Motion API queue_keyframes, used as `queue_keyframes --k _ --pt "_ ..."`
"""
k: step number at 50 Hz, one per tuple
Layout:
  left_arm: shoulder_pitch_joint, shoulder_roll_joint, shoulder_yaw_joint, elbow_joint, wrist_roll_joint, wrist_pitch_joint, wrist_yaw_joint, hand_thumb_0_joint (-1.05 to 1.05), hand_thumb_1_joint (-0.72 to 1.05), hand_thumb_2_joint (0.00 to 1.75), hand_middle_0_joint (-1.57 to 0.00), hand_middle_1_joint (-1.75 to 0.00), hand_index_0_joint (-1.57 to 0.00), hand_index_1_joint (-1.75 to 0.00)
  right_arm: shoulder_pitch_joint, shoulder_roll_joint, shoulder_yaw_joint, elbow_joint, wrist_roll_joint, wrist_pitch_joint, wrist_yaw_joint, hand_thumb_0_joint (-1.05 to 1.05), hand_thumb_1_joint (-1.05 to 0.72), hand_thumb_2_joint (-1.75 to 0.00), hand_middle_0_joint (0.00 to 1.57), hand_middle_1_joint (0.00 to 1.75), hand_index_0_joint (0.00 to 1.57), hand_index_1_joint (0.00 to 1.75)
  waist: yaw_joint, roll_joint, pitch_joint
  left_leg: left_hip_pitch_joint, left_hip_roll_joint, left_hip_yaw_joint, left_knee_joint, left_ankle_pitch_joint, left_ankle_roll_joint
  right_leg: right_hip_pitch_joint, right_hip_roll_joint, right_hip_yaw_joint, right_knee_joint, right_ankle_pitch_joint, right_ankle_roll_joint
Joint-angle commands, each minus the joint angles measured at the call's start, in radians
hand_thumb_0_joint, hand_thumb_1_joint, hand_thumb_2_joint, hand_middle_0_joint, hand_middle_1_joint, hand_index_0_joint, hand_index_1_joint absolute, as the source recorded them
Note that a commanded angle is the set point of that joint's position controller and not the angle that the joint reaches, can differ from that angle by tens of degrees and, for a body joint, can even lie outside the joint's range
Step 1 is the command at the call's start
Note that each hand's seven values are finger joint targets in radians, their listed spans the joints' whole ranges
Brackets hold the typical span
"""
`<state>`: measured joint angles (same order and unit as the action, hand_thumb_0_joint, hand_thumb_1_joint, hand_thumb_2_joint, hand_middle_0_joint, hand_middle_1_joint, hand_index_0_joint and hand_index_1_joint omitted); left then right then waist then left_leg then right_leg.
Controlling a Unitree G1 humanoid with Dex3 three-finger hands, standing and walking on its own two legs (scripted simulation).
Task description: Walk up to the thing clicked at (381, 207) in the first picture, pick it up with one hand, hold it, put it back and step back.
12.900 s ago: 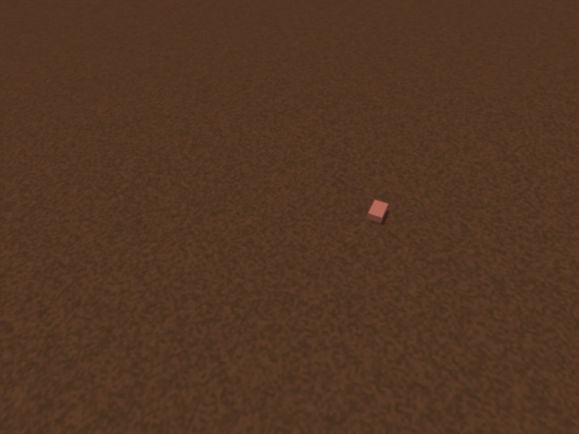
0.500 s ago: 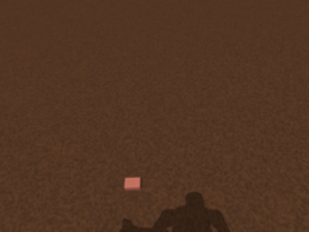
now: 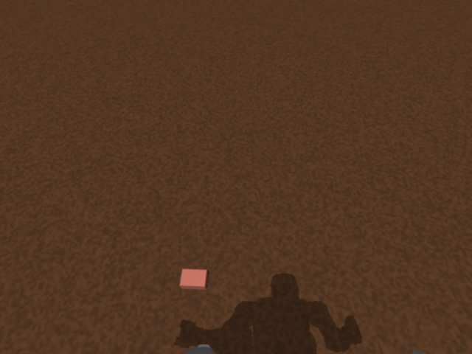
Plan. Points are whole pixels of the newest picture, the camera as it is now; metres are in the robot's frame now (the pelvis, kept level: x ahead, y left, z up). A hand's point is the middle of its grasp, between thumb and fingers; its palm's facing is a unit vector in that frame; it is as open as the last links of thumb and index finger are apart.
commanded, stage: walk up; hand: left
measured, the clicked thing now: (194, 279) +0.49 +0.23 -0.73
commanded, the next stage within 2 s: none
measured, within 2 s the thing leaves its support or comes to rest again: neither
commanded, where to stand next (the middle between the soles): +0.11 -0.01 m, yaw -1 degrees
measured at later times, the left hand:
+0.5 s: hand out of the picture +0.09 +0.26 -0.12, palm faces +0.01 -0.94 -0.34, open 7.4 cm
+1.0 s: hand out of the picture +0.06 +0.26 -0.13, palm faces +0.01 -0.95 -0.33, open 7.4 cm
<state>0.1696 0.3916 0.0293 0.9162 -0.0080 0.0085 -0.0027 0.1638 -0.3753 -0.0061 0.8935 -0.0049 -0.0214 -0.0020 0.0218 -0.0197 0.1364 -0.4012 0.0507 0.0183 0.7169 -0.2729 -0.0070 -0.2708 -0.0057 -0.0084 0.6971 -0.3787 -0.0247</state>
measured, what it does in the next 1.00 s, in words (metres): stands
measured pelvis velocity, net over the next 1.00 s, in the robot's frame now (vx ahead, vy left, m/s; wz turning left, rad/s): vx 0.01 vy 0.01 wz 0.02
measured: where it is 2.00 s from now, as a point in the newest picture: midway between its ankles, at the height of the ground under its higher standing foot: outside the picture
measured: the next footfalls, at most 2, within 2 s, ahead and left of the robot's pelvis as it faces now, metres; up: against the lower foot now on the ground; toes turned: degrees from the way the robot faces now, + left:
left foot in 1.60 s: -0.03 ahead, +0.12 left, +0.00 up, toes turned +6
right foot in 1.88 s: +0.13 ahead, -0.13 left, +0.00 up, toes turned +3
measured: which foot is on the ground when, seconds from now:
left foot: down 0.00-1.00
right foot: down 0.00-1.00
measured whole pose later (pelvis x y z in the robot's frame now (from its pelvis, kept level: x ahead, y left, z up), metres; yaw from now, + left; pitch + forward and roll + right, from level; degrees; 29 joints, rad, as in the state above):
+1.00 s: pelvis +0.01 +0.01 +0.03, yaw +1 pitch -2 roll -1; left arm 0.12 0.35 0.01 1.17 0.01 -0.01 -0.01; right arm 0.06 -0.34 0.00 1.16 0.00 0.00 0.02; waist 0.00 0.01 0.07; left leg -0.22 0.03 0.02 0.35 -0.10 0.00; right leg -0.08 -0.02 -0.02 0.31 -0.20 0.03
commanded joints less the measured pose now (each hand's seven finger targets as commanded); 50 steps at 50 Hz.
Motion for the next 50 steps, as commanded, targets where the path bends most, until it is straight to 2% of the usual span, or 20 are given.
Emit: queue_keyframes --k 1,2,3,4,5,6,8,11,12,15,17,20,23,28,39,47,50 --pt "-0.022 0.277 0.058 -0.03 0.012 -0.036 0.01 0.0 0.9 0.9 -0.2 -0.3 -0.2 -0.3 0.004 -0.202 -0.059 -0.035 0.019 -0.007 -0.013 0.0 -0.9 -0.9 0.2 0.3 0.2 0.3 -0.044 0.012 -0.213 0.182 0.025 -0.081 -0.098 0.129 0.04 -0.02 -0.198 0.234 -0.208 0.288 -0.105" --pt "-0.064 0.257 0.046 -0.032 0.012 -0.035 0.007 0.0 0.9 0.9 -0.2 -0.3 -0.2 -0.3 0.005 -0.207 -0.064 -0.008 0.012 -0.005 -0.013 0.0 -0.9 -0.9 0.2 0.3 0.2 0.3 -0.059 0.007 -0.178 0.246 0.036 -0.089 -0.136 0.081 0.039 -0.104 -0.195 0.224 -0.214 0.217 -0.093" --pt "-0.061 0.223 0.033 -0.022 0.007 -0.036 0.005 0.0 0.9 0.9 -0.2 -0.3 -0.2 -0.3 -0.032 -0.221 -0.064 0.0 0.006 -0.01 -0.009 0.0 -0.9 -0.9 0.2 0.3 0.2 0.3 -0.044 0.047 -0.171 0.253 0.062 -0.122 -0.171 0.114 0.053 -0.099 -0.155 0.168 -0.221 0.18 -0.054" --pt "-0.044 0.21 0.027 0.003 0.007 -0.036 0.006 0.0 0.9 0.9 -0.2 -0.3 -0.2 -0.3 -0.081 -0.222 -0.061 0.005 0.011 -0.012 -0.004 0.0 -0.9 -0.9 0.2 0.3 0.2 0.3 -0.023 0.057 -0.166 0.232 0.076 -0.127 -0.183 0.14 0.063 -0.06 -0.126 0.133 -0.234 0.166 -0.038" --pt "-0.041 0.211 0.025 0.02 0.009 -0.037 0.006 0.0 0.9 0.9 -0.2 -0.3 -0.2 -0.3 -0.092 -0.213 -0.055 0.015 0.01 -0.012 0.0 0.0 -0.9 -0.9 0.2 0.3 0.2 0.3 -0.023 0.015 -0.165 0.226 0.081 -0.127 -0.194 0.143 0.072 -0.043 -0.122 0.129 -0.254 0.15 -0.033" --pt "-0.051 0.211 0.025 0.032 0.01 -0.04 0.005 0.0 0.9 0.9 -0.2 -0.3 -0.2 -0.3 -0.09 -0.202 -0.048 0.027 0.011 -0.012 0.003 0.0 -0.9 -0.9 0.2 0.3 0.2 0.3 -0.026 -0.021 -0.151 0.224 0.075 -0.12 -0.206 0.151 0.066 -0.033 -0.129 0.139 -0.272 0.152 -0.032" --pt "-0.062 0.212 0.023 0.05 0.009 -0.045 0.006 0.0 0.9 0.9 -0.2 -0.3 -0.2 -0.3 -0.108 -0.198 -0.04 0.052 0.015 -0.011 0.006 0.0 -0.9 -0.9 0.2 0.3 0.2 0.3 -0.025 -0.036 -0.152 0.251 0.064 -0.099 -0.22 0.182 0.054 -0.011 -0.144 0.15 -0.315 0.212 -0.029" --pt "-0.093 0.203 0.021 0.074 0.005 -0.044 0.005 0.0 0.9 0.9 -0.2 -0.3 -0.2 -0.3 -0.124 -0.197 -0.036 0.091 0.014 -0.012 0.008 0.0 -0.9 -0.9 0.2 0.3 0.2 0.3 -0.027 -0.03 -0.146 0.288 0.065 -0.096 -0.27 0.21 0.039 0.003 -0.141 0.136 -0.352 0.217 -0.016" --pt "-0.106 0.202 0.02 0.08 0.003 -0.043 0.005 0.0 0.9 0.9 -0.2 -0.3 -0.2 -0.3 -0.126 -0.194 -0.033 0.103 0.012 -0.011 0.008 0.0 -0.9 -0.9 0.2 0.3 0.2 0.3 -0.027 -0.033 -0.138 0.29 0.066 -0.097 -0.293 0.2 0.035 0.004 -0.14 0.136 -0.375 0.188 -0.011" --pt "-0.117 0.191 0.017 0.103 0.005 -0.039 0.003 0.0 0.9 0.9 -0.2 -0.3 -0.2 -0.3 -0.142 -0.195 -0.031 0.131 0.011 -0.011 0.009 0.0 -0.9 -0.9 0.2 0.3 0.2 0.3 -0.024 -0.029 -0.146 0.296 0.071 -0.099 -0.332 0.198 0.03 0.05 -0.133 0.118 -0.411 0.181 -0.006" --pt "-0.118 0.189 0.019 0.116 0.004 -0.038 0.002 0.0 0.9 0.9 -0.2 -0.3 -0.2 -0.3 -0.148 -0.193 -0.027 0.147 0.01 -0.014 0.008 0.0 -0.9 -0.9 0.2 0.3 0.2 0.3 -0.018 -0.02 -0.16 0.302 0.076 -0.098 -0.355 0.221 0.027 0.089 -0.131 0.107 -0.421 0.22 -0.003" --pt "-0.123 0.185 0.021 0.131 0.003 -0.033 0.0 0.0 0.9 0.9 -0.2 -0.3 -0.2 -0.3 -0.152 -0.193 -0.023 0.17 0.008 -0.016 0.006 0.0 -0.9 -0.9 0.2 0.3 0.2 0.3 -0.012 0.001 -0.156 0.289 0.082 -0.103 -0.391 0.198 0.023 0.111 -0.128 0.098 -0.429 0.21 -0.002" --pt "-0.117 0.178 0.019 0.154 0.003 -0.027 -0.001 0.0 0.9 0.9 -0.2 -0.3 -0.2 -0.3 -0.16 -0.197 -0.025 0.183 0.006 -0.016 0.006 0.0 -0.9 -0.9 0.2 0.3 0.2 0.3 -0.01 0.025 -0.133 0.253 0.095 -0.13 -0.438 0.112 0.025 0.121 -0.113 0.081 -0.438 0.156 -0.001" --pt "-0.101 0.172 0.019 0.171 0.005 -0.024 -0.005 0.0 0.9 0.9 -0.2 -0.3 -0.2 -0.3 -0.166 -0.2 -0.027 0.195 0.0 -0.017 0.005 0.0 -0.9 -0.9 0.2 0.3 0.2 0.3 -0.008 0.068 -0.135 0.21 0.102 -0.155 -0.49 -0.011 0.026 0.142 -0.106 0.077 -0.432 0.139 -0.003" --pt "-0.097 0.17 0.019 0.188 0.012 -0.028 -0.003 0.0 0.9 0.9 -0.2 -0.3 -0.2 -0.3 -0.149 -0.195 -0.034 0.206 0.0 -0.014 0.005 0.0 -0.9 -0.9 0.2 0.3 0.2 0.3 -0.025 0.05 -0.156 0.236 0.095 -0.147 -0.471 0.026 0.025 0.129 -0.111 0.079 -0.446 0.164 0.001" --pt "-0.101 0.17 0.018 0.19 0.012 -0.033 0.002 0.0 0.9 0.9 -0.2 -0.3 -0.2 -0.3 -0.138 -0.187 -0.034 0.207 0.005 -0.009 0.004 0.0 -0.9 -0.9 0.2 0.3 0.2 0.3 -0.034 0.024 -0.185 0.291 0.085 -0.119 -0.422 0.181 0.023 0.134 -0.123 0.078 -0.452 0.246 0.007" --pt "-0.09 0.164 0.018 0.191 0.009 -0.033 0.004 0.0 0.9 0.9 -0.2 -0.3 -0.2 -0.3 -0.145 -0.181 -0.034 0.205 0.006 -0.008 0.004 0.0 -0.9 -0.9 0.2 0.3 0.2 0.3 -0.027 0.027 -0.18 0.298 0.09 -0.119 -0.417 0.232 0.023 0.137 -0.12 0.071 -0.455 0.249 0.013"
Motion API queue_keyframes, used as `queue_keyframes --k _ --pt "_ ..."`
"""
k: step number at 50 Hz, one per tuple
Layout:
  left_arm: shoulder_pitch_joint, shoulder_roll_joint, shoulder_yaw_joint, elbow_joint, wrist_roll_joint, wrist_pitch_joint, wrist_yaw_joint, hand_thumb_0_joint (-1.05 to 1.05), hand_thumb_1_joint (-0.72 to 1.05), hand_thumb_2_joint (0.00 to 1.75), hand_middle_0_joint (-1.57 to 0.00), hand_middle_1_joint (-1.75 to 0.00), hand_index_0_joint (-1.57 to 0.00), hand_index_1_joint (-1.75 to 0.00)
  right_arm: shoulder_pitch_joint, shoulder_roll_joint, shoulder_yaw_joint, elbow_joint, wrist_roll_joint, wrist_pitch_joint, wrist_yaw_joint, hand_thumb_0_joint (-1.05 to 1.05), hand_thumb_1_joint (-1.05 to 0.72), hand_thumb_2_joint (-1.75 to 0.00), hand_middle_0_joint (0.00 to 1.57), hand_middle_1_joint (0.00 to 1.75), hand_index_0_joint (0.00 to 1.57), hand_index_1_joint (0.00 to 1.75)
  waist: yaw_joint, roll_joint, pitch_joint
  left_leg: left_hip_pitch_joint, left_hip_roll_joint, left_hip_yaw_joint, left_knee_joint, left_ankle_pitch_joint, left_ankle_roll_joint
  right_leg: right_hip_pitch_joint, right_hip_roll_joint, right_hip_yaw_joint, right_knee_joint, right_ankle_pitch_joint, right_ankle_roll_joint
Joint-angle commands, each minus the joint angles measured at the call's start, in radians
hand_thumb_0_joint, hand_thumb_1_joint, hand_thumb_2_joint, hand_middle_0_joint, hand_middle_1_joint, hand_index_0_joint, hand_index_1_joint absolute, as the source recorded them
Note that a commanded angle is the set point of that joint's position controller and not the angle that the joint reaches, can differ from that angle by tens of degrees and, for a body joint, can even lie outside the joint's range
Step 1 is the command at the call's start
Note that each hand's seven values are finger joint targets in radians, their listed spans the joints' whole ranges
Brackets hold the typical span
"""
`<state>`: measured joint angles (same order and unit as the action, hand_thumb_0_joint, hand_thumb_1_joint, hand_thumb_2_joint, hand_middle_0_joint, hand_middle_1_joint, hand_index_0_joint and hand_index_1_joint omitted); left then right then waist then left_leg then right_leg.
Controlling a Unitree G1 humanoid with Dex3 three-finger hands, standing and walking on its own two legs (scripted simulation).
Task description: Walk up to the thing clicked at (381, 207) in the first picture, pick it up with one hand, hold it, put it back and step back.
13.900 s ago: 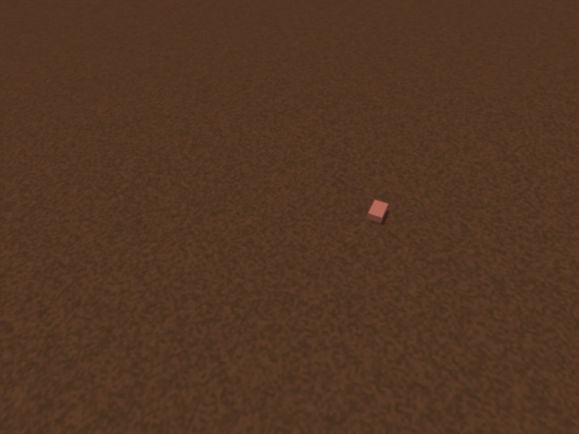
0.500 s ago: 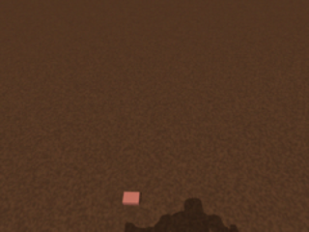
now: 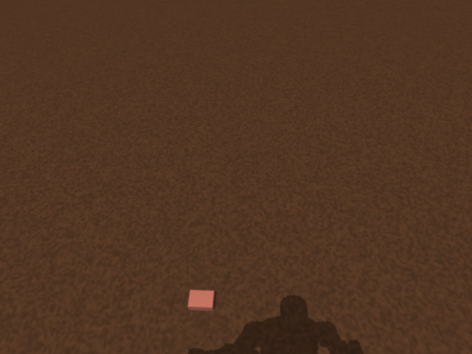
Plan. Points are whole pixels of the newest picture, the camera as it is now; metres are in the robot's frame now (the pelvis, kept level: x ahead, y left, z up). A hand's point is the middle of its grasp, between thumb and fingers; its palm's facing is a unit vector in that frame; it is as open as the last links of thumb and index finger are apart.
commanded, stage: walk up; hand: left
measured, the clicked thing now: (201, 300) +0.49 +0.21 -0.76
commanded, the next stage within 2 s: none
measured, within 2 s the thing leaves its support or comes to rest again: neither
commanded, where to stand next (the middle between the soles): +0.10 -0.02 m, yaw -2 degrees
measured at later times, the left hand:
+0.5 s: hand out of the picture -0.02 +0.24 -0.16, palm faces +0.03 -0.91 -0.42, open 7.4 cm
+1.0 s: hand out of the picture +0.06 +0.25 -0.16, palm faces +0.03 -0.90 -0.44, open 7.4 cm
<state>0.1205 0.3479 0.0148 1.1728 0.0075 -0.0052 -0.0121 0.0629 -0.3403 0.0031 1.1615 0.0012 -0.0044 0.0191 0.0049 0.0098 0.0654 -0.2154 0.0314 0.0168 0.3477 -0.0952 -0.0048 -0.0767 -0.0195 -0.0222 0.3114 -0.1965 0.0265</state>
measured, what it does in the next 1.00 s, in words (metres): steps on the spot: left foot, then right foot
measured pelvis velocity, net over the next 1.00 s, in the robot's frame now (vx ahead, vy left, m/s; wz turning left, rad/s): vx -0.04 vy -0.02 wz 0.06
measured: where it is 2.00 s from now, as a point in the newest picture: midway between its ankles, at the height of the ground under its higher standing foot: outside the picture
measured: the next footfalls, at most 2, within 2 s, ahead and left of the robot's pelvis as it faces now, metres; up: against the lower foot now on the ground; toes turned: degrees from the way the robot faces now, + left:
left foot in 0.60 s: -0.04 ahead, +0.12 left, +0.00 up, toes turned +5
right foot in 0.88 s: +0.11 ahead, -0.14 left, +0.00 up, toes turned +2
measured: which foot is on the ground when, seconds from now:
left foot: down 0.00-0.28, up 0.30-0.58, down 0.60-0.88, up 0.90-1.00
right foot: down 0.00-0.60, up 0.62-0.86, down 0.88-1.00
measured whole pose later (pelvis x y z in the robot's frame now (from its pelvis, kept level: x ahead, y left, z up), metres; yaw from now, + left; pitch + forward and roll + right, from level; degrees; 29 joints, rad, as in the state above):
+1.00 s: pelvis -0.04 -0.02 -0.03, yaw +4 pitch -4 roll +0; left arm 0.13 0.36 0.03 0.87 0.02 -0.03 0.02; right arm 0.16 -0.42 -0.06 0.88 0.01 0.08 0.00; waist 0.00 0.06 0.18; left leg -0.36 -0.03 -0.09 1.14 -0.56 0.02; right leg -0.41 -0.03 -0.01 0.66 -0.19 -0.01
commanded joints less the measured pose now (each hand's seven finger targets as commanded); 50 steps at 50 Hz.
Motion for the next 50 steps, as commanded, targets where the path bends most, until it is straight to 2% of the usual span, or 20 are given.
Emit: queue_keyframes --k 1,4,10,12,14,15,16,19,23,26,29,30,31,32,35,40,42,43,45,50 --pt "-0.054 0.27 0.06 -0.09 -0.012 -0.001 0.021 0.0 0.9 0.9 -0.2 -0.3 -0.2 -0.3 -0.04 -0.288 -0.069 -0.069 0.001 -0.007 -0.02 0.0 -0.9 -0.9 0.2 0.3 0.2 0.3 -0.016 -0.009 -0.008 0.049 0.105 -0.116 0.036 0.282 0.03 -0.132 -0.099 0.078 0.041 0.246 -0.046" --pt "-0.004 0.237 0.063 -0.13 -0.019 0.017 0.026 0.0 0.9 0.9 -0.2 -0.3 -0.2 -0.3 -0.018 -0.278 -0.083 -0.104 0.016 0.009 -0.025 0.0 -0.9 -0.9 0.2 0.3 0.2 0.3 -0.011 0.026 -0.126 0.088 0.137 -0.126 0.072 0.393 0.067 -0.107 -0.073 0.032 0.149 0.254 -0.055" --pt "0.13 0.211 0.079 -0.169 -0.003 0.061 0.018 0.0 0.9 0.9 -0.2 -0.3 -0.2 -0.3 -0.127 -0.323 -0.121 -0.234 -0.012 0.043 -0.029 0.0 -0.9 -0.9 0.2 0.3 0.2 0.3 0.038 0.199 -0.167 -0.176 0.28 -0.266 -0.001 0.044 0.222 -0.08 0.011 0.014 0.53 -0.293 -0.083" --pt "0.168 0.202 0.09 -0.178 -0.005 0.061 0.017 0.0 0.9 0.9 -0.2 -0.3 -0.2 -0.3 -0.147 -0.291 -0.12 -0.27 -0.02 0.058 -0.029 0.0 -0.9 -0.9 0.2 0.3 0.2 0.3 0.063 0.148 -0.144 -0.182 0.218 -0.216 0.145 0.126 0.182 -0.108 -0.013 0.038 0.409 -0.198 -0.099" --pt "0.128 0.291 0.108 -0.219 0.026 0.039 0.022 0.0 0.9 0.9 -0.2 -0.3 -0.2 -0.3 -0.127 -0.218 -0.103 -0.292 -0.002 0.062 -0.029 0.0 -0.9 -0.9 0.2 0.3 0.2 0.3 0.058 -0.151 -0.075 -0.224 -0.036 -0.101 0.445 -0.124 0.051 -0.2 -0.233 0.321 0.039 0.079 -0.144" --pt "0.049 0.367 0.128 -0.262 0.033 0.029 0.026 0.0 0.9 0.9 -0.2 -0.3 -0.2 -0.3 -0.089 -0.19 -0.096 -0.294 -0.005 0.064 -0.036 0.0 -0.9 -0.9 0.2 0.3 0.2 0.3 0.037 -0.235 -0.053 -0.28 -0.143 -0.118 0.631 -0.483 0.012 -0.238 -0.365 0.436 0.002 0.233 -0.246" --pt "0.005 0.409 0.129 -0.306 0.043 0.019 0.031 0.0 0.9 0.9 -0.2 -0.3 -0.2 -0.3 -0.037 -0.209 -0.102 -0.302 -0.017 0.069 -0.043 0.0 -0.9 -0.9 0.2 0.3 0.2 0.3 0.032 -0.266 -0.06 -0.273 -0.111 -0.185 0.786 -0.539 0.008 -0.303 -0.442 0.534 -0.002 0.264 -0.343" --pt "-0.074 0.292 0.11 -0.324 0.039 -0.008 0.046 0.0 0.9 0.9 -0.2 -0.3 -0.2 -0.3 0.052 -0.253 -0.121 -0.264 0.002 0.054 -0.023 0.0 -0.9 -0.9 0.2 0.3 0.2 0.3 -0.034 -0.071 -0.108 -0.261 -0.086 -0.199 0.84 -0.35 -0.008 -0.159 -0.26 0.258 0.102 0.21 -0.239" --pt "0.119 0.296 0.122 -0.316 0.051 -0.034 0.026 0.0 0.9 0.9 -0.2 -0.3 -0.2 -0.3 -0.005 -0.251 -0.107 -0.299 -0.032 0.02 0.014 0.0 -0.9 -0.9 0.2 0.3 0.2 0.3 0.089 -0.193 -0.122 -0.351 -0.058 -0.076 0.469 -0.417 -0.011 0.137 -0.236 0.301 0.031 -0.373 -0.229" --pt "0.195 0.345 0.138 -0.325 0.04 -0.028 0.002 0.0 0.9 0.9 -0.2 -0.3 -0.2 -0.3 -0.042 -0.247 -0.111 -0.332 -0.041 -0.005 0.024 0.0 -0.9 -0.9 0.2 0.3 0.2 0.3 0.1 -0.203 0.012 -0.283 -0.04 -0.035 0.257 -0.473 0.013 0.049 -0.265 0.316 -0.012 -0.362 -0.245" --pt "0.097 0.288 0.108 -0.377 0.03 -0.016 -0.014 0.0 0.9 0.9 -0.2 -0.3 -0.2 -0.3 0.215 -0.229 -0.134 -0.252 -0.036 -0.038 0.013 0.0 -0.9 -0.9 0.2 0.3 0.2 0.3 -0.061 -0.094 -0.072 0.24 -0.064 0.028 -0.064 -0.165 0.055 -0.229 -0.143 0.084 0.2 -0.181 -0.146" --pt "0.085 0.196 0.082 -0.41 0.023 -0.016 -0.013 0.0 0.9 0.9 -0.2 -0.3 -0.2 -0.3 0.302 -0.295 -0.159 -0.243 -0.049 -0.046 0.003 0.0 -0.9 -0.9 0.2 0.3 0.2 0.3 -0.099 0.128 -0.11 0.448 0.093 -0.25 -0.124 -0.342 0.1 -0.477 -0.037 -0.029 0.463 -0.26 -0.081" --pt "0.019 0.193 0.087 -0.433 0.02 -0.016 -0.008 0.0 0.9 0.9 -0.2 -0.3 -0.2 -0.3 0.315 -0.418 -0.18 -0.266 -0.061 -0.052 -0.001 0.0 -0.9 -0.9 0.2 0.3 0.2 0.3 -0.12 0.198 -0.04 0.394 0.346 -0.636 -0.174 -0.611 0.228 -0.711 0.042 -0.009 0.602 -0.397 -0.049" --pt "-0.022 0.28 0.105 -0.426 0.028 -0.025 -0.002 0.0 0.9 0.9 -0.2 -0.3 -0.2 -0.3 0.288 -0.421 -0.183 -0.284 -0.033 -0.055 -0.001 0.0 -0.9 -0.9 0.2 0.3 0.2 0.3 -0.118 0.103 0.06 0.226 0.404 -0.638 -0.184 -0.547 0.306 -0.649 -0.047 0.134 0.649 -0.357 -0.058" --pt "0.13 0.255 0.096 -0.362 0.008 -0.044 -0.01 0.0 0.9 0.9 -0.2 -0.3 -0.2 -0.3 0.194 -0.301 -0.134 -0.332 -0.027 -0.065 -0.012 0.0 -0.9 -0.9 0.2 0.3 0.2 0.3 -0.031 0.101 0.035 0.236 0.245 -0.289 -0.064 -0.069 0.227 -0.54 -0.046 0.124 0.571 -0.259 -0.052" --pt "0.158 0.206 0.085 -0.313 -0.004 -0.041 0.008 0.0 0.9 0.9 -0.2 -0.3 -0.2 -0.3 0.098 -0.257 -0.103 -0.363 -0.014 -0.021 -0.019 0.0 -0.9 -0.9 0.2 0.3 0.2 0.3 0.012 0.172 0.015 -0.059 0.152 -0.056 0.14 0.374 0.15 -0.144 0.008 -0.016 0.342 -0.019 -0.035" --pt "0.181 0.246 0.095 -0.293 -0.003 -0.04 0.027 0.0 0.9 0.9 -0.2 -0.3 -0.2 -0.3 0.067 -0.242 -0.099 -0.375 0.006 0.013 -0.023 0.0 -0.9 -0.9 0.2 0.3 0.2 0.3 0.041 0.132 -0.008 -0.128 0.084 -0.023 0.268 0.189 0.099 -0.041 0.02 -0.02 0.232 0.164 -0.049" --pt "0.181 0.291 0.106 -0.299 0.002 -0.041 0.035 0.0 0.9 0.9 -0.2 -0.3 -0.2 -0.3 0.11 -0.206 -0.092 -0.367 0.016 0.025 -0.025 0.0 -0.9 -0.9 0.2 0.3 0.2 0.3 0.042 0.012 -0.035 -0.171 0.035 -0.002 0.365 0.023 0.063 0.004 -0.063 0.081 0.196 0.365 -0.074" --pt "0.163 0.397 0.117 -0.335 0.0 -0.04 0.047 0.0 0.9 0.9 -0.2 -0.3 -0.2 -0.3 0.184 -0.22 -0.103 -0.36 0.011 0.068 -0.038 0.0 -0.9 -0.9 0.2 0.3 0.2 0.3 0.03 -0.189 -0.11 -0.142 -0.072 -0.1 0.775 -0.568 0.029 -0.134 -0.423 0.551 0.03 0.481 -0.308" --pt "0.018 0.321 0.106 -0.376 0.02 -0.02 0.064 0.0 0.9 0.9 -0.2 -0.3 -0.2 -0.3 0.249 -0.255 -0.124 -0.309 0.007 0.071 -0.029 0.0 -0.9 -0.9 0.2 0.3 0.2 0.3 -0.016 -0.165 -0.125 -0.174 -0.036 -0.149 0.849 -0.422 0.011 -0.216 -0.231 0.282 0.089 -0.066 -0.231"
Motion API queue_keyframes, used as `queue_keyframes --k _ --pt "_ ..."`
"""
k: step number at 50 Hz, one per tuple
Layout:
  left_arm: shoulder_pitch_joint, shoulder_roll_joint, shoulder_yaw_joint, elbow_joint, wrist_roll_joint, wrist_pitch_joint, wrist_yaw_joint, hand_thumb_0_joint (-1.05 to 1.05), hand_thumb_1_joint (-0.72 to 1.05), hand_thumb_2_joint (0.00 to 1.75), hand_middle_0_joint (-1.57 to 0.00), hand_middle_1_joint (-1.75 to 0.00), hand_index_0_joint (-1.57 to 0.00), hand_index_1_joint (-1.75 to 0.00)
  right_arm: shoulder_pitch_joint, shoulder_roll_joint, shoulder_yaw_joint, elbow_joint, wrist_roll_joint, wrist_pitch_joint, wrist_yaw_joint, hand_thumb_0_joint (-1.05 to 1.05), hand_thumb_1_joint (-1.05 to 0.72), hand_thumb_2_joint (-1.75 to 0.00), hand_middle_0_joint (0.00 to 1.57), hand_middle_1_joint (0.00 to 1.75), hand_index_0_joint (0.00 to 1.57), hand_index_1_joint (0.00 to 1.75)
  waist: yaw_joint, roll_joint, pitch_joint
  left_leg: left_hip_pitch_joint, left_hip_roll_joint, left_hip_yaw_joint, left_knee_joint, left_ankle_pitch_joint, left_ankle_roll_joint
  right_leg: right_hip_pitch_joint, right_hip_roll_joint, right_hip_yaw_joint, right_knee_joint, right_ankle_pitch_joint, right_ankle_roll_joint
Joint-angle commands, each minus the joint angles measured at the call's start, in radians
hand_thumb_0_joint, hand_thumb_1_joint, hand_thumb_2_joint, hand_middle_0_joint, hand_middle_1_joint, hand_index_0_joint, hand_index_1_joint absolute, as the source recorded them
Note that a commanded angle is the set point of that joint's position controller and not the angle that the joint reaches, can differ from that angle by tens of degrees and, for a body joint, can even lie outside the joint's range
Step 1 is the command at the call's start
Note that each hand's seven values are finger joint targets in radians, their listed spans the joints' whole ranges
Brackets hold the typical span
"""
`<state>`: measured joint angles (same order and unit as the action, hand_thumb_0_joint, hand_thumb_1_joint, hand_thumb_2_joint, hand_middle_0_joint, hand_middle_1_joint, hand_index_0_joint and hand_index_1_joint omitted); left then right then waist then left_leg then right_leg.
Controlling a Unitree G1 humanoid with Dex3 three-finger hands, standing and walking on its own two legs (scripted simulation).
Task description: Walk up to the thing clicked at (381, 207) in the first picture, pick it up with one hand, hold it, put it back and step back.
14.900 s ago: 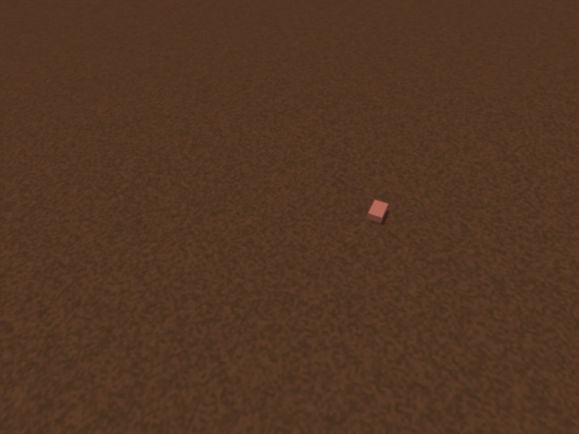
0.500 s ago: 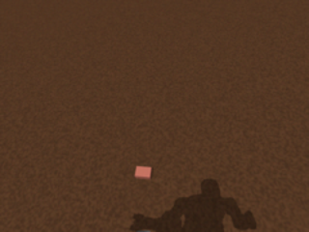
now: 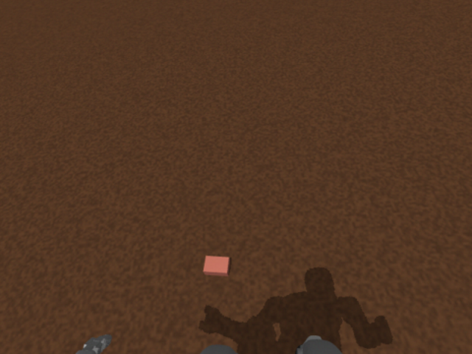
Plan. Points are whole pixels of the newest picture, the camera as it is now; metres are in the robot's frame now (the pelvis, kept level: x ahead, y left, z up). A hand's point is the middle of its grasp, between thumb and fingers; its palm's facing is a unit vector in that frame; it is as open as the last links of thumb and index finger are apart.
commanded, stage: walk up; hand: left
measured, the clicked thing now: (217, 265) +0.54 +0.20 -0.73
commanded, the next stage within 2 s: none
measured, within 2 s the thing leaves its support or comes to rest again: neither
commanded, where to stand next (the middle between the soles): +0.13 -0.01 m, yaw -6 degrees
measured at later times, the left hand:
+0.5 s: hand out of the picture +0.07 +0.29 -0.15, palm faces -0.15 -0.92 -0.37, open 7.4 cm
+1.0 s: hand out of the picture +0.11 +0.28 -0.15, palm faces -0.07 -0.92 -0.40, open 7.4 cm
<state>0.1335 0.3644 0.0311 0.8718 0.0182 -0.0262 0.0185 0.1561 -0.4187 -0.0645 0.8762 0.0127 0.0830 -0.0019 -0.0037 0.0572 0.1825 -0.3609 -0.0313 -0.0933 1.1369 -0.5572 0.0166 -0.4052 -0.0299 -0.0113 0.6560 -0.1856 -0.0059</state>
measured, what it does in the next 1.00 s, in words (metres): steps on the spot: left foot, then right foot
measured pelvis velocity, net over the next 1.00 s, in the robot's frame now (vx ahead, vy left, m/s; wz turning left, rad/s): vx -0.01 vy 0.01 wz -0.09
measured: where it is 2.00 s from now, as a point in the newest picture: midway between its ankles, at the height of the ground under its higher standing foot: outside the picture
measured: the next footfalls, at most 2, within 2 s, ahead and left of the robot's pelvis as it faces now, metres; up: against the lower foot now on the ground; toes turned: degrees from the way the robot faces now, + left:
left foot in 0.16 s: +0.01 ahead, +0.15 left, +0.00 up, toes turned +0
right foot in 0.50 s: +0.01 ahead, -0.10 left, +0.00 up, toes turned -6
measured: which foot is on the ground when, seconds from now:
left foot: up 0.00-0.14, down 0.16-0.56, up 0.58-0.84, down 0.86-1.00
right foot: down 0.00-0.20, up 0.22-0.48, down 0.50-1.00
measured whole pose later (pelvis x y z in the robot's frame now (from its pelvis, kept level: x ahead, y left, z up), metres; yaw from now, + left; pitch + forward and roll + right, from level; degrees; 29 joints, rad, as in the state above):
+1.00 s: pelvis -0.01 +0.01 -0.01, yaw -5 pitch -4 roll +1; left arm 0.13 0.40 0.05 0.84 -0.03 0.05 0.02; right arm 0.09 -0.36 -0.03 0.82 -0.01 0.03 -0.01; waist 0.01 -0.02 0.23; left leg -0.47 0.01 0.03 0.65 -0.12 0.02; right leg -0.40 0.05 0.08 1.18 -0.60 -0.03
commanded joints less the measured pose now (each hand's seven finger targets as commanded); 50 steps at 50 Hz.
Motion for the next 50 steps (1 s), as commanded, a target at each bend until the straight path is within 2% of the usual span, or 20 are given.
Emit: queue_keyframes --k 1,7,8,9,10,14,19,23,25,26,27,28,30,34,38,41,42,44,45,50 --pt "-0.012 0.301 0.09 -0.083 0.019 0.002 0.03 0.0 0.9 0.9 -0.2 -0.3 -0.2 -0.3 0.161 -0.172 -0.051 -0.015 -0.011 -0.018 -0.003 0.0 -0.9 -0.9 0.2 0.3 0.2 0.3 -0.002 -0.223 -0.246 -0.019 0.038 0.0 -0.034 0.037 -0.02 0.111 -0.203 0.235 -0.249 -0.161 -0.195" --pt "-0.043 0.29 0.086 -0.078 -0.002 0.048 0.007 0.0 0.9 0.9 -0.2 -0.3 -0.2 -0.3 0.195 -0.174 -0.054 0.046 -0.041 -0.051 -0.001 0.0 -0.9 -0.9 0.2 0.3 0.2 0.3 -0.013 -0.251 -0.212 0.178 0.01 0.126 -0.573 0.197 -0.004 -0.026 -0.179 0.234 -0.111 -0.08 -0.139" --pt "-0.027 0.243 0.074 -0.078 -0.013 0.055 0.007 0.0 0.9 0.9 -0.2 -0.3 -0.2 -0.3 0.171 -0.21 -0.064 0.033 -0.058 -0.057 -0.003 0.0 -0.9 -0.9 0.2 0.3 0.2 0.3 -0.016 -0.124 -0.179 0.162 0.084 -0.02 -0.684 0.148 0.023 -0.101 -0.106 0.206 0.023 -0.108 -0.092" --pt "-0.081 0.205 0.064 -0.097 -0.021 0.051 0.014 0.0 0.9 0.9 -0.2 -0.3 -0.2 -0.3 0.079 -0.32 -0.078 -0.004 -0.053 -0.06 0.0 0.0 -0.9 -0.9 0.2 0.3 0.2 0.3 -0.025 0.182 -0.124 0.028 0.358 -0.407 -0.85 0.164 0.138 -0.176 0.087 0.059 0.226 -0.327 -0.028" --pt "-0.121 0.26 0.093 -0.086 -0.004 0.05 0.026 0.0 0.9 0.9 -0.2 -0.3 -0.2 -0.3 0.013 -0.374 -0.092 -0.032 -0.044 -0.069 0.0 0.0 -0.9 -0.9 0.2 0.3 0.2 0.3 -0.046 0.175 -0.078 -0.11 0.461 -0.514 -0.881 0.265 0.265 -0.098 0.092 0.158 0.421 -0.432 -0.021" --pt "0.028 0.227 0.078 -0.031 -0.025 0.041 0.009 0.0 0.9 0.9 -0.2 -0.3 -0.2 -0.3 -0.01 -0.234 -0.056 -0.032 -0.041 -0.112 -0.026 0.0 -0.9 -0.9 0.2 0.3 0.2 0.3 0.031 0.037 -0.172 0.186 0.278 -0.138 -0.656 0.618 0.163 -0.134 0.069 0.16 0.432 -0.271 -0.026" --pt "-0.063 0.236 0.073 -0.063 0.018 0.012 -0.035 0.0 0.9 0.9 -0.2 -0.3 -0.2 -0.3 0.158 -0.293 -0.076 -0.013 -0.055 -0.131 -0.009 0.0 -0.9 -0.9 0.2 0.3 0.2 0.3 -0.079 0.118 -0.173 0.374 0.32 -0.203 -0.713 0.295 0.211 -0.138 0.049 0.041 0.128 -0.367 -0.009" --pt "-0.007 0.24 0.078 -0.059 0.018 -0.011 -0.053 0.0 0.9 0.9 -0.2 -0.3 -0.2 -0.3 0.183 -0.305 -0.086 -0.047 -0.045 -0.137 0.006 0.0 -0.9 -0.9 0.2 0.3 0.2 0.3 -0.061 0.137 -0.148 0.389 0.356 -0.217 -0.718 0.381 0.239 -0.095 0.021 0.01 -0.002 -0.368 -0.044" --pt "0.113 0.223 0.087 -0.023 0.016 -0.03 -0.056 0.0 0.9 0.9 -0.2 -0.3 -0.2 -0.3 0.119 -0.279 -0.076 -0.081 -0.034 -0.132 0.016 0.0 -0.9 -0.9 0.2 0.3 0.2 0.3 0.021 0.102 -0.173 0.268 0.299 -0.099 -0.608 0.518 0.189 0.151 0.032 -0.024 -0.224 -0.211 -0.064" --pt "0.199 0.26 0.101 0.001 0.018 -0.041 -0.05 0.0 0.9 0.9 -0.2 -0.3 -0.2 -0.3 0.076 -0.222 -0.055 -0.112 -0.023 -0.133 0.017 0.0 -0.9 -0.9 0.2 0.3 0.2 0.3 0.071 0.015 -0.22 0.075 0.21 0.016 -0.457 0.579 0.111 0.411 0.007 0.064 -0.293 -0.155 -0.094" --pt "0.267 0.36 0.128 0.005 0.02 -0.045 -0.044 0.0 0.9 0.9 -0.2 -0.3 -0.2 -0.3 0.037 -0.152 -0.031 -0.155 -0.009 -0.138 0.019 0.0 -0.9 -0.9 0.2 0.3 0.2 0.3 0.109 -0.268 -0.205 -0.244 0.037 0.146 -0.174 0.346 0.027 0.571 -0.18 0.449 -0.352 -0.205 -0.165" --pt "0.279 0.39 0.13 -0.011 0.013 -0.045 -0.046 0.0 0.9 0.9 -0.2 -0.3 -0.2 -0.3 -0.007 -0.18 -0.037 -0.161 -0.02 -0.134 0.006 0.0 -0.9 -0.9 0.2 0.3 0.2 0.3 0.119 -0.229 -0.12 -0.37 0.02 0.08 -0.108 0.005 0.022 0.541 -0.344 0.603 -0.377 -0.107 -0.289" --pt "0.22 0.339 0.115 -0.047 -0.01 -0.043 -0.043 0.0 0.9 0.9 -0.2 -0.3 -0.2 -0.3 0.069 -0.202 -0.042 -0.12 -0.018 -0.138 0.003 0.0 -0.9 -0.9 0.2 0.3 0.2 0.3 0.063 -0.097 -0.065 -0.342 0.052 -0.03 -0.049 0.041 0.025 0.448 -0.308 0.432 -0.355 -0.045 -0.279" --pt "0.127 0.276 0.087 -0.081 -0.006 -0.041 -0.027 0.0 0.9 0.9 -0.2 -0.3 -0.2 -0.3 0.16 -0.176 -0.037 -0.061 -0.019 -0.14 0.011 0.0 -0.9 -0.9 0.2 0.3 0.2 0.3 0.009 -0.171 -0.037 -0.154 0.054 0.049 -0.214 0.166 -0.015 0.233 -0.177 0.138 -0.311 0.282 -0.216" --pt "0.083 0.246 0.061 -0.1 -0.015 -0.002 -0.011 0.0 0.9 0.9 -0.2 -0.3 -0.2 -0.3 0.099 -0.137 -0.021 -0.054 -0.009 -0.13 -0.012 0.0 -0.9 -0.9 0.2 0.3 0.2 0.3 0.016 -0.218 -0.104 0.01 0.021 0.138 -0.417 0.34 -0.013 0.192 -0.158 0.062 -0.15 0.656 -0.16" --pt "0.02 0.238 0.054 -0.124 -0.041 0.04 -0.001 0.0 0.9 0.9 -0.2 -0.3 -0.2 -0.3 0.154 -0.177 -0.035 -0.033 -0.017 -0.12 -0.024 0.0 -0.9 -0.9 0.2 0.3 0.2 0.3 -0.038 -0.14 -0.161 0.162 0.015 0.129 -0.614 0.664 0.011 0.122 -0.085 0.043 0.048 0.372 -0.084" --pt "0.048 0.213 0.048 -0.125 -0.053 0.046 0.001 0.0 0.9 0.9 -0.2 -0.3 -0.2 -0.3 0.152 -0.232 -0.05 -0.042 -0.024 -0.115 -0.029 0.0 -0.9 -0.9 0.2 0.3 0.2 0.3 -0.034 -0.035 -0.191 0.219 0.123 0.026 -0.62 0.953 0.05 0.071 -0.016 0.04 0.143 0.231 -0.045" --pt "0.158 0.207 0.056 -0.102 -0.067 0.071 0.015 0.0 0.9 0.9 -0.2 -0.3 -0.2 -0.3 0.124 -0.296 -0.063 -0.084 -0.009 -0.104 -0.028 0.0 -0.9 -0.9 0.2 0.3 0.2 0.3 -0.012 0.103 -0.314 0.221 0.407 -0.308 -0.698 1.192 0.27 0.083 0.117 0.086 0.509 -0.494 -0.014" --pt "0.169 0.216 0.059 -0.079 -0.056 0.08 0.024 0.0 0.9 0.9 -0.2 -0.3 -0.2 -0.3 0.094 -0.296 -0.069 -0.089 -0.012 -0.097 -0.032 0.0 -0.9 -0.9 0.2 0.3 0.2 0.3 -0.007 0.088 -0.32 0.18 0.433 -0.357 -0.699 1.081 0.309 0.068 0.101 0.137 0.614 -0.516 -0.013" --pt "0.229 0.229 0.079 -0.018 -0.042 0.075 0.005 0.0 0.9 0.9 -0.2 -0.3 -0.2 -0.3 -0.075 -0.217 -0.056 -0.159 -0.046 -0.062 -0.024 0.0 -0.9 -0.9 0.2 0.3 0.2 0.3 0.034 0.106 -0.283 0.006 0.275 -0.12 -0.743 0.279 0.212 0.087 0.039 0.051 0.469 -0.379 -0.018"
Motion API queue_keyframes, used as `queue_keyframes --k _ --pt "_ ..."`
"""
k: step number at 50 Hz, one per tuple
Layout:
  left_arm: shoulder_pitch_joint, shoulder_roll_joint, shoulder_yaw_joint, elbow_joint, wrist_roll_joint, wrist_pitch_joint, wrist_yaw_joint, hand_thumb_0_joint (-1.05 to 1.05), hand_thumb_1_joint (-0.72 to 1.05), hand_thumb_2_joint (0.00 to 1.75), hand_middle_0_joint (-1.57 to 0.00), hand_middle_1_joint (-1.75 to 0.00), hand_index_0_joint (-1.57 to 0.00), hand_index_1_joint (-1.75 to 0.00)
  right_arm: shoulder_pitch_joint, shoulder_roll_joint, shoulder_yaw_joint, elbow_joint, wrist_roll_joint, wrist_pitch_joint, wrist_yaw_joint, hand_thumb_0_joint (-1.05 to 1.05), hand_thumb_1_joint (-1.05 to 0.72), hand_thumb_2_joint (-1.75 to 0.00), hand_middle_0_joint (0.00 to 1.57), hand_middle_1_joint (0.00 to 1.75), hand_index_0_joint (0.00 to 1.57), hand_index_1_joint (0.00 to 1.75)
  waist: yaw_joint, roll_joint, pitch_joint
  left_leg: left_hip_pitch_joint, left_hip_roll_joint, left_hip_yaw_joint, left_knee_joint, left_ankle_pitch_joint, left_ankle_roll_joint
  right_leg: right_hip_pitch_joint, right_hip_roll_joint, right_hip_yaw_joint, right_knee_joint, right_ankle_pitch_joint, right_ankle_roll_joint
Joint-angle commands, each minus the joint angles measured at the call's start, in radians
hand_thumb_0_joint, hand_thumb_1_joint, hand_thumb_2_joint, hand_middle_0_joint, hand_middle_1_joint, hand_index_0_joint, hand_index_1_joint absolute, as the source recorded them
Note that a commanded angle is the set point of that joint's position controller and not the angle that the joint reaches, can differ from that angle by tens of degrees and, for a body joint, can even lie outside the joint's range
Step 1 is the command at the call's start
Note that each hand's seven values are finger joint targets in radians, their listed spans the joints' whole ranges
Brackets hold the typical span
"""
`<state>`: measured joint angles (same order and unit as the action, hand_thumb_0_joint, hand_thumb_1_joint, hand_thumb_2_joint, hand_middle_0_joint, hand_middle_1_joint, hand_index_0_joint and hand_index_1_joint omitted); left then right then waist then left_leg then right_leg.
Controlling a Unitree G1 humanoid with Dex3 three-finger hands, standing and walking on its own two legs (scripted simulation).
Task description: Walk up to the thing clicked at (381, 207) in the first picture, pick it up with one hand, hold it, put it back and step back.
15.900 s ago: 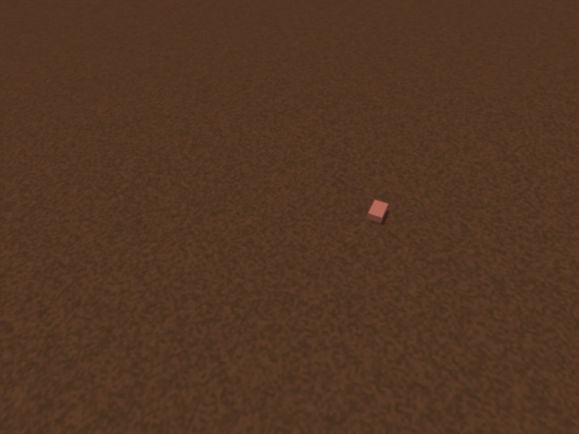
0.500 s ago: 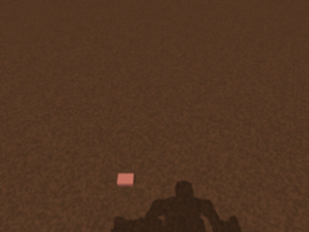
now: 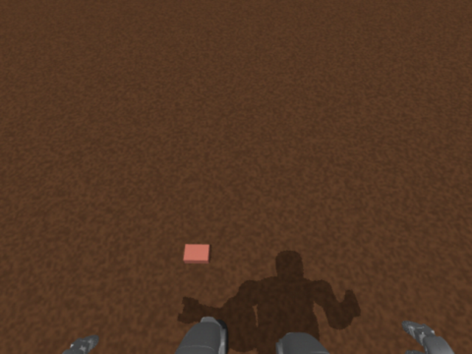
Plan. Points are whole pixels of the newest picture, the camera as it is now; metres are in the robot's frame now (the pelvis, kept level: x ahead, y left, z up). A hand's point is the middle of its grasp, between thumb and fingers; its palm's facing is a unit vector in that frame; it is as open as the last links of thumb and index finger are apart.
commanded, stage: walk up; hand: left
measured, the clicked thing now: (197, 253) +0.54 +0.23 -0.72
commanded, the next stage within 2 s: none
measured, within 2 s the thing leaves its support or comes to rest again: neither
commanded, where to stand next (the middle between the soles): +0.15 -0.01 m, yaw -1 degrees
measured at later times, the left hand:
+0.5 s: hand out of the picture -0.03 +0.30 -0.09, palm faces +0.08 -0.88 -0.47, open 7.4 cm
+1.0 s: hand (109, 322) +0.19 +0.28 -0.13, palm faces +0.01 -0.92 -0.40, open 7.4 cm
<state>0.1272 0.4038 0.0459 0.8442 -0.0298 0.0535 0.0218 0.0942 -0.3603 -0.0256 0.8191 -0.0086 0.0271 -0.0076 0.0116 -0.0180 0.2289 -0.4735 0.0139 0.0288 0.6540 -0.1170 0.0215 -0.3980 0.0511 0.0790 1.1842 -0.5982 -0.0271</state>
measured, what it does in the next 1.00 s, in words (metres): walks ahead: left foot, then right foot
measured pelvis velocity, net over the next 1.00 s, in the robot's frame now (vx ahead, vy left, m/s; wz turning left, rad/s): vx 0.12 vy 0.01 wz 0.04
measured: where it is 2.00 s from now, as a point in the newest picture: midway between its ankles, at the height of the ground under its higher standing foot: outside the picture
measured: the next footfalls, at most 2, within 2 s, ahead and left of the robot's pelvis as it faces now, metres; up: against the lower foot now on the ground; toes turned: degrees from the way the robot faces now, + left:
left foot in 0.54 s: +0.15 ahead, +0.14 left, +0.00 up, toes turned +4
right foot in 0.92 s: +0.24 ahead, -0.12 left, +0.00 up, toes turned +2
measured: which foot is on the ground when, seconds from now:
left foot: down 0.00-0.14, up 0.16-0.52, down 0.54-1.00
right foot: down 0.00-0.58, up 0.60-0.90, down 0.92-1.00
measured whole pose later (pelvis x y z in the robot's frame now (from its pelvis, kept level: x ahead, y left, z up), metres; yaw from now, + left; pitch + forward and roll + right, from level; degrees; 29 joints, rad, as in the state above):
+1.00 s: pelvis +0.12 +0.01 +0.01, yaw +2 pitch -4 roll +0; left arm 0.19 0.38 0.03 0.89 0.01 -0.03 -0.01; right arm 0.16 -0.40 -0.01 0.86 0.02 0.01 0.00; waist 0.00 0.03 0.15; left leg -0.35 0.04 0.01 0.83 -0.48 0.02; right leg -0.39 -0.02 -0.01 0.71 -0.26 0.00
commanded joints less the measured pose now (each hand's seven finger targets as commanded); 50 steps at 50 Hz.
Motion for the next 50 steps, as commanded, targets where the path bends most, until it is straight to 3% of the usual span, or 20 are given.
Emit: queue_keyframes --k 1,4,5,6,7,8,10,12,15,22,25,27,29,31,34,41,45,46,48,50 --pt "0.25 0.182 0.064 0.015 0.013 -0.012 -0.005 0.0 0.9 0.9 -0.2 -0.3 -0.2 -0.3 -0.013 -0.28 -0.098 -0.101 -0.032 -0.005 -0.013 0.0 -0.9 -0.9 0.2 0.3 0.2 0.3 0.015 0.199 -0.333 0.149 0.234 -0.26 -0.269 -0.279 0.191 0.083 -0.055 -0.061 -0.2 0.026 0.007" --pt "0.317 0.171 0.081 0.068 0.035 -0.036 -0.01 0.0 0.9 0.9 -0.2 -0.3 -0.2 -0.3 0.005 -0.296 -0.107 -0.089 -0.035 0.017 -0.001 0.0 -0.9 -0.9 0.2 0.3 0.2 0.3 0.029 0.193 -0.362 0.085 0.208 -0.252 -0.2 -0.41 0.141 0.257 -0.04 -0.119 -0.594 0.117 -0.007" --pt "0.307 0.189 0.088 0.072 0.053 -0.049 -0.005 0.0 0.9 0.9 -0.2 -0.3 -0.2 -0.3 0.02 -0.247 -0.093 -0.078 -0.025 0.029 0.0 0.0 -0.9 -0.9 0.2 0.3 0.2 0.3 0.025 0.092 -0.287 -0.047 0.146 -0.209 -0.068 -0.456 0.095 0.277 -0.054 -0.022 -0.681 0.124 -0.011" --pt "0.46 0.327 0.147 0.052 0.079 -0.074 -0.02 0.0 0.9 0.9 -0.2 -0.3 -0.2 -0.3 0.038 -0.229 -0.101 -0.133 -0.035 0.015 0.024 0.0 -0.9 -0.9 0.2 0.3 0.2 0.3 0.105 -0.199 -0.274 -0.456 -0.072 -0.044 0.223 -0.688 0.033 0.467 -0.228 0.441 -0.963 -0.585 -0.104" --pt "0.358 0.463 0.176 0.018 0.09 -0.082 -0.012 0.0 0.9 0.9 -0.2 -0.3 -0.2 -0.3 -0.134 -0.266 -0.108 -0.155 -0.036 0.003 0.017 0.0 -0.9 -0.9 0.2 0.3 0.2 0.3 0.172 -0.324 -0.088 -0.555 -0.091 -0.182 0.394 -0.475 -0.018 0.215 -0.514 0.854 -1.165 -0.88 -0.183" --pt "0.231 0.423 0.159 -0.025 0.082 -0.102 -0.006 0.0 0.9 0.9 -0.2 -0.3 -0.2 -0.3 -0.16 -0.323 -0.12 -0.132 -0.021 -0.015 0.017 0.0 -0.9 -0.9 0.2 0.3 0.2 0.3 0.123 -0.123 0.033 -0.511 -0.042 -0.297 0.406 -0.312 -0.035 0.123 -0.531 0.809 -1.149 -0.727 -0.175" --pt "0.122 0.323 0.144 -0.031 0.073 -0.135 -0.003 0.0 0.9 0.9 -0.2 -0.3 -0.2 -0.3 0.019 -0.271 -0.116 -0.047 0.004 -0.042 0.035 0.0 -0.9 -0.9 0.2 0.3 0.2 0.3 -0.001 0.007 -0.003 -0.437 -0.065 -0.259 0.393 -0.142 -0.027 0.275 -0.348 0.372 -1.017 -0.142 -0.058" --pt "0.177 0.261 0.132 -0.016 0.065 -0.147 -0.017 0.0 0.9 0.9 -0.2 -0.3 -0.2 -0.3 0.107 -0.248 -0.107 -0.008 -0.001 -0.049 0.054 0.0 -0.9 -0.9 0.2 0.3 0.2 0.3 0.002 -0.062 -0.1 -0.219 -0.071 -0.165 0.401 -0.076 -0.04 0.273 -0.251 0.17 -1.011 0.031 -0.053" --pt "0.188 0.246 0.129 -0.04 0.073 -0.151 -0.032 0.0 0.9 0.9 -0.2 -0.3 -0.2 -0.3 0.1 -0.239 -0.111 -0.029 0.002 -0.036 0.08 0.0 -0.9 -0.9 0.2 0.3 0.2 0.3 0.01 -0.132 -0.047 -0.233 -0.049 -0.148 0.323 -0.076 -0.056 0.291 -0.262 0.104 -1.057 -0.052 -0.1" --pt "0.33 0.261 0.111 -0.046 0.053 -0.129 -0.04 0.0 0.9 0.9 -0.2 -0.3 -0.2 -0.3 -0.014 -0.228 -0.084 -0.058 -0.011 -0.062 0.084 0.0 -0.9 -0.9 0.2 0.3 0.2 0.3 0.074 -0.151 -0.045 -0.079 0.029 -0.025 -0.007 -0.151 -0.023 0.367 -0.306 0.003 -0.954 0.308 -0.144" --pt "0.316 0.274 0.093 -0.062 0.04 -0.119 -0.038 0.0 0.9 0.9 -0.2 -0.3 -0.2 -0.3 0.09 -0.222 -0.088 -0.024 -0.01 -0.072 0.066 0.0 -0.9 -0.9 0.2 0.3 0.2 0.3 0.016 -0.112 -0.103 0.179 -0.008 0.047 -0.109 -0.136 0.005 0.284 -0.32 -0.029 -0.787 0.643 -0.141" --pt "0.351 0.222 0.064 -0.075 0.028 -0.112 -0.037 0.0 0.9 0.9 -0.2 -0.3 -0.2 -0.3 0.316 -0.279 -0.121 0.031 -0.02 -0.086 0.041 0.0 -0.9 -0.9 0.2 0.3 0.2 0.3 -0.076 0.055 -0.265 0.515 -0.027 0.028 -0.18 -0.122 0.041 0.178 -0.213 -0.133 -0.367 0.737 -0.08" --pt "0.371 0.196 0.058 -0.097 0.025 -0.109 -0.026 0.0 0.9 0.9 -0.2 -0.3 -0.2 -0.3 0.39 -0.436 -0.15 -0.007 0.002 -0.098 0.027 0.0 -0.9 -0.9 0.2 0.3 0.2 0.3 -0.108 0.23 -0.332 0.617 0.418 -0.76 -0.378 -0.255 0.255 -0.187 -0.002 -0.032 0.009 0.025 -0.023" --pt "0.316 0.253 0.059 -0.08 0.02 -0.1 -0.023 0.0 0.9 0.9 -0.2 -0.3 -0.2 -0.3 0.297 -0.377 -0.131 -0.026 0.025 -0.1 0.024 0.0 -0.9 -0.9 0.2 0.3 0.2 0.3 -0.053 0.039 -0.193 0.401 0.362 -0.528 -0.366 -0.192 0.234 -0.157 -0.083 0.094 0.072 0.104 -0.039" --pt "0.383 0.213 0.06 -0.03 0.015 -0.094 -0.032 0.0 0.9 0.9 -0.2 -0.3 -0.2 -0.3 0.2 -0.294 -0.092 -0.049 0.017 -0.112 0.017 0.0 -0.9 -0.9 0.2 0.3 0.2 0.3 -0.003 0.146 -0.126 0.216 0.247 -0.213 -0.338 0.12 0.183 -0.053 -0.118 0.027 -0.068 0.209 -0.016" --pt "0.235 0.148 0.048 -0.015 0.023 -0.084 -0.023 0.0 0.9 0.9 -0.2 -0.3 -0.2 -0.3 0.128 -0.268 -0.062 -0.059 0.009 -0.099 0.002 0.0 -0.9 -0.9 0.2 0.3 0.2 0.3 -0.005 0.202 -0.196 0.145 0.231 -0.091 -0.193 0.454 0.187 0.096 -0.106 -0.089 -0.373 0.355 0.016" --pt "0.22 0.18 0.056 0.016 0.039 -0.091 -0.019 0.0 0.9 0.9 -0.2 -0.3 -0.2 -0.3 0.064 -0.248 -0.054 -0.061 0.028 -0.066 0.0 0.0 -0.9 -0.9 0.2 0.3 0.2 0.3 0.032 0.122 -0.252 0.092 0.182 -0.09 -0.026 0.147 0.113 0.234 -0.076 -0.09 -0.593 0.483 -0.016" --pt "0.193 0.217 0.063 0.005 0.047 -0.1 -0.017 0.0 0.9 0.9 -0.2 -0.3 -0.2 -0.3 0.101 -0.211 -0.041 -0.053 0.032 -0.058 -0.002 0.0 -0.9 -0.9 0.2 0.3 0.2 0.3 0.021 0.006 -0.265 0.06 0.136 -0.056 0.058 0.034 0.07 0.269 -0.144 0.007 -0.662 0.616 -0.041" --pt "0.09 0.286 0.063 -0.021 0.036 -0.107 -0.014 0.0 0.9 0.9 -0.2 -0.3 -0.2 -0.3 0.13 -0.186 -0.033 -0.025 0.033 -0.039 -0.014 0.0 -0.9 -0.9 0.2 0.3 0.2 0.3 -0.004 -0.182 -0.293 0.089 -0.008 -0.024 0.266 -0.475 0.011 0.16 -0.424 0.343 -0.753 0.768 -0.242" --pt "0.048 0.252 0.045 -0.024 0.039 -0.1 -0.01 0.0 0.9 0.9 -0.2 -0.3 -0.2 -0.3 0.113 -0.215 -0.044 0.01 0.033 -0.031 -0.012 0.0 -0.9 -0.9 0.2 0.3 0.2 0.3 -0.007 -0.154 -0.263 0.14 0.004 -0.062 0.301 -0.513 0.011 0.063 -0.369 0.282 -0.751 0.663 -0.231"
